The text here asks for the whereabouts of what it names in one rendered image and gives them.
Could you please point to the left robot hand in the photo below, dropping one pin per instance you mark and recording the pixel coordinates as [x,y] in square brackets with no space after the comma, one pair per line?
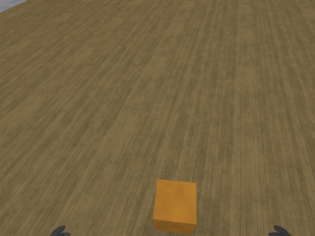
[58,230]

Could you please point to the carton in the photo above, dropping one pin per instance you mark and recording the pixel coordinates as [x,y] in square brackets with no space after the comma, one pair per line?
[175,208]

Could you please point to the right robot hand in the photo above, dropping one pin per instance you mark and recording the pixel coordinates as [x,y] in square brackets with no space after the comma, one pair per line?
[281,231]

